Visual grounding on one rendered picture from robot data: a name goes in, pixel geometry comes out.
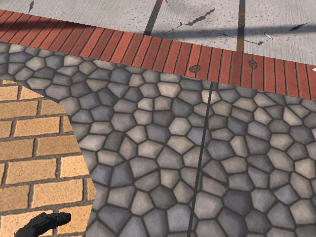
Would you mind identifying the robot left hand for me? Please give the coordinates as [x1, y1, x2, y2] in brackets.
[14, 212, 71, 237]

